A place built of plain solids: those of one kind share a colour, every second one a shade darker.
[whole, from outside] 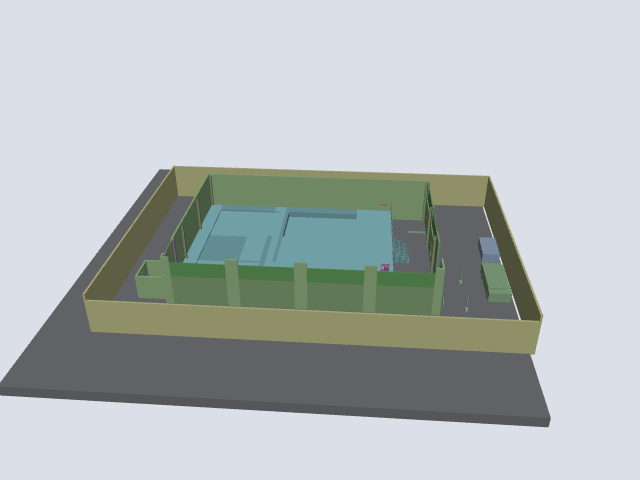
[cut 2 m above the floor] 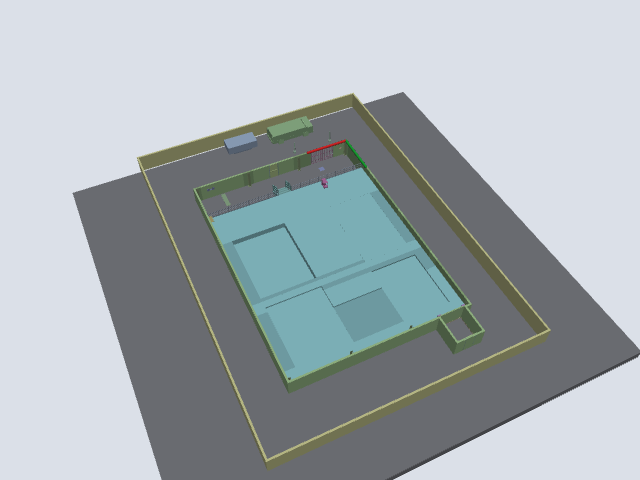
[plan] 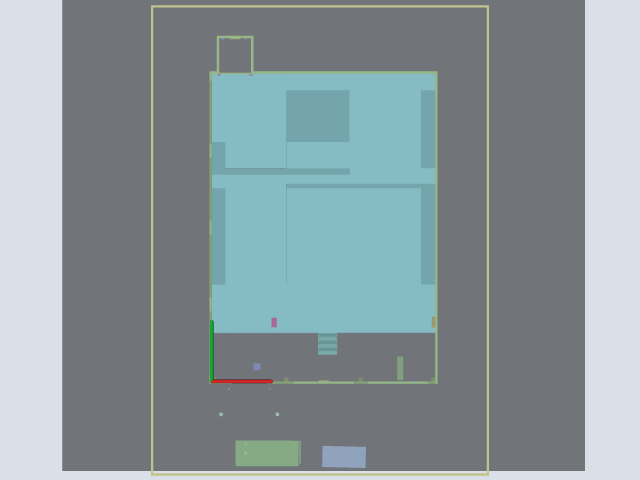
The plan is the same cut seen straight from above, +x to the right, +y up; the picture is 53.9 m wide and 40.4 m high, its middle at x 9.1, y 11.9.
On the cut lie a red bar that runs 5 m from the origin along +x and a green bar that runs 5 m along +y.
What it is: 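A works' hall with a gallery's end over sunk ground; one tall room; a strip of floor behind the doors, a deck 1.15 m over it that fills the rest, and 3 sunk grounds in the deck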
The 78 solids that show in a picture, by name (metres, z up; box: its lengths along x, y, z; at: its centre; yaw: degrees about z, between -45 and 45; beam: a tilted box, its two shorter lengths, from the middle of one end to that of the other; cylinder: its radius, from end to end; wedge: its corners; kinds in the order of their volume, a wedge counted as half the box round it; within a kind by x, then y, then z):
{
 "raised_floor_bank_1": {"box": [1.15, 8.1, 1.2], "at": [0.57, 12.2, 0.55]},
 "raised_floor_bank_2": {"box": [1.15, 0.4, 1.2], "at": [0.57, 16.45, 0.55]},
 "raised_floor_bank_3": {"box": [1.15, 2.2, 1.2], "at": [0.57, 19.05, 0.55]},
 "raised_floor_bank_4": {"box": [1.15, 4.35, 1.2], "at": [0.57, 22.32, 0.55]},
 "raised_floor_bank_5": {"box": [5.1, 8.5, 1.2], "at": [3.7, 12.4, 0.55]},
 "raised_floor_bank_6": {"box": [5.1, 6.55, 1.03], "at": [3.7, 21.23, 0.46]},
 "raised_floor_bank_7": {"box": [11.6, 0.55, 1.2], "at": [5.8, 17.68, 0.55]},
 "raised_floor_bank_8": {"box": [5.35, 8.1, 1.2], "at": [8.93, 12.2, 0.55]},
 "raised_floor_bank_9": {"box": [5.35, 2.2, 1.2], "at": [8.93, 19.05, 0.55]},
 "raised_floor_bank_10": {"box": [5.35, 4.35, 1.03], "at": [8.93, 22.32, 0.46]},
 "raised_floor_bank_11": {"box": [18.8, 4.1, 1.2], "at": [9.4, 6.1, 0.55]},
 "raised_floor_bank_12": {"box": [18.8, 0.75, 1.2], "at": [9.4, 17.02, 0.55]},
 "raised_floor_bank_13": {"box": [18.8, 1.4, 1.2], "at": [9.4, 25.2, 0.55]},
 "raised_floor_bank_14": {"box": [12.55, 0.4, 1.2], "at": [12.53, 16.45, 0.55]},
 "raised_floor_bank_15": {"box": [12.55, 0.02, 1.2], "at": [12.53, 16.65, 0.55]},
 "raised_floor_bank_16": {"box": [6.0, 8.1, 0.54], "at": [14.6, 12.2, 0.22]},
 "raised_floor_bank_17": {"box": [6.0, 7.1, 1.03], "at": [14.6, 20.95, 0.46]},
 "raised_floor_bank_18": {"box": [1.2, 8.1, 1.2], "at": [18.2, 12.2, 0.55]},
 "raised_floor_bank_19": {"box": [1.2, 0.55, 1.2], "at": [18.2, 17.68, 0.55]},
 "raised_floor_bank_20": {"box": [1.2, 2.2, 1.2], "at": [18.2, 19.05, 0.55]},
 "raised_floor_bank_21": {"box": [1.2, 4.35, 1.2], "at": [18.2, 22.32, 0.55]},
 "yard_bound_1": {"box": [0.2, 39.6, 3.5], "at": [-5.03, 11.86, 1.7]},
 "yard_bound_2": {"box": [28.46, 0.2, 4.2], "at": [9.1, -7.84, 2.05]},
 "yard_bound_3": {"box": [28.46, 0.2, 4.2], "at": [9.1, 31.56, 2.05]},
 "yard_bound_4": {"box": [0.2, 39.6, 4.2], "at": [23.23, 11.86, 2.05]},
 "wall_1": {"box": [0.2, 0.81, 5.25], "at": [-0.1, 0.2, 2.58]},
 "wall_2": {"box": [0.2, 5.31, 3.2], "at": [-0.1, 3.25, 1.55]},
 "wall_3": {"box": [0.2, 1.16, 5.25], "at": [-0.1, 6.47, 2.58]},
 "wall_4": {"box": [0.2, 5.31, 3.2], "at": [-0.1, 9.7, 1.55]},
 "wall_5": {"box": [0.2, 1.21, 5.25], "at": [-0.1, 12.95, 2.58]},
 "wall_6": {"box": [0.2, 5.26, 3.2], "at": [-0.1, 16.18, 1.55]},
 "wall_7": {"box": [0.2, 1.21, 5.25], "at": [-0.1, 19.4, 2.58]},
 "wall_8": {"box": [0.2, 5.31, 3.2], "at": [-0.1, 22.65, 1.55]},
 "wall_9": {"box": [0.2, 0.81, 5.25], "at": [-0.1, 25.7, 2.58]},
 "wall_10": {"box": [0.2, 3.2, 2.55], "at": [0.5, 27.5, 1.23]},
 "wall_11": {"box": [1.86, 0.2, 5.25], "at": [0.72, -0.1, 2.58]},
 "wall_12": {"box": [2.82, 0.06, 5.25], "at": [1.95, 25.87, 2.58]},
 "wall_13": {"box": [2.7, 0.06, 2.55], "at": [1.95, 25.93, 1.23]},
 "wall_14": {"box": [3.1, 0.2, 2.55], "at": [1.95, 29.0, 1.23]},
 "wall_15": {"box": [0.2, 3.2, 2.55], "at": [3.4, 27.5, 1.23]},
 "wall_16": {"box": [2.21, 0.2, 5.25], "at": [5.75, -0.1, 2.58]},
 "wall_17": {"box": [5.11, 0.2, 3.2], "at": [9.4, -0.1, 1.55]},
 "wall_18": {"box": [15.7, 0.2, 5.25], "at": [11.15, 26.0, 2.58]},
 "wall_19": {"box": [1.21, 0.2, 5.25], "at": [12.55, -0.1, 2.58]},
 "wall_20": {"box": [5.06, 0.2, 3.2], "at": [15.68, -0.1, 1.55]},
 "wall_21": {"box": [0.81, 0.2, 5.25], "at": [18.6, -0.1, 2.58]},
 "wall_22": {"box": [0.2, 26.3, 5.25], "at": [18.9, 12.95, 2.58]},
 "beyond_van_1": {"box": [0.16, 1.96, 0.22], "at": [2.06, -5.96, 0.43], "yaw": -0.2},
 "beyond_van_2": {"box": [5.29, 2.16, 1.0], "at": [4.66, -6.06, 0.79], "yaw": -0.2},
 "beyond_van_3": {"box": [4.61, 0.06, 0.2], "at": [5.11, -5.02, 1.34], "yaw": -0.2},
 "beyond_skip_1": {"box": [3.66, 1.78, 0.96], "at": [11.12, -6.36, 0.81], "yaw": -1.2},
 "window_pane_1": {"box": [0.1, 5.3, 1.51], "at": [-0.15, 3.25, 3.89]},
 "window_pane_2": {"box": [0.1, 5.3, 1.51], "at": [-0.15, 9.7, 3.89]},
 "window_pane_3": {"box": [0.1, 5.25, 1.51], "at": [-0.15, 16.18, 3.89]},
 "window_pane_4": {"box": [0.1, 5.3, 1.51], "at": [-0.15, 22.65, 3.89]},
 "window_pane_5": {"box": [5.1, 0.1, 1.51], "at": [9.4, -0.15, 3.89]},
 "window_pane_6": {"box": [5.05, 0.1, 1.51], "at": [15.68, -0.15, 3.89]},
 "door_landing_1": {"box": [1.62, 0.32, 0.21], "at": [9.75, 2.41, 0.06]},
 "door_landing_2": {"box": [1.62, 0.32, 0.38], "at": [9.75, 2.71, 0.14]},
 "door_landing_3": {"box": [1.62, 0.32, 0.54], "at": [9.75, 3.01, 0.22]},
 "door_landing_4": {"box": [1.62, 0.32, 0.71], "at": [9.75, 3.31, 0.3]},
 "door_landing_5": {"box": [1.62, 0.32, 0.87], "at": [9.75, 3.61, 0.39]},
 "door_landing_6": {"box": [1.62, 0.32, 1.04], "at": [9.75, 3.91, 0.47]},
 "pier_1": {"box": [0.34, 0.17, 5.25], "at": [3.3, 25.82, 2.58]},
 "door_leaf_1": {"box": [1.0, 0.044, 2.15], "at": [9.4, 0.0, 1.02]},
 "steel_column_1": {"box": [0.012, 0.23, 5.05], "at": [6.27, 0.14, 2.48]},
 "steel_column_2": {"box": [0.012, 0.23, 5.05], "at": [6.27, 25.76, 2.48]},
 "steel_column_3": {"box": [0.012, 0.23, 5.05], "at": [12.53, 0.14, 2.48]},
 "steel_column_4": {"box": [0.012, 0.23, 5.05], "at": [12.53, 25.76, 2.48]},
 "steel_column_5": {"box": [0.012, 0.23, 5.05], "at": [18.66, 0.14, 2.48]},
 "steel_column_6": {"box": [0.012, 0.23, 5.05], "at": [18.66, 25.76, 2.48]},
 "deck_rail_1": {"box": [9.0, 0.024, 0.1], "at": [4.5, 4.08, 1.2]},
 "deck_rail_2": {"box": [8.3, 0.024, 0.1], "at": [14.65, 4.08, 1.2]},
 "deck_rail_3": {"box": [8.3, 0.05, 0.05], "at": [14.65, 4.08, 1.53]},
 "deck_rail_4": {"box": [8.3, 0.05, 0.05], "at": [14.65, 4.08, 1.85]},
 "trench_plates_1": {"box": [0.5, 2.01, 0.07], "at": [15.85, 1.09, -0.02]},
 "access_cover_1": {"box": [0.59, 0.59, 0.06], "at": [3.8, 1.23, -0.02]},
 "file_trolley_1": {"box": [0.44, 0.8, 0.035], "at": [5.23, 4.96, 1.96]}
}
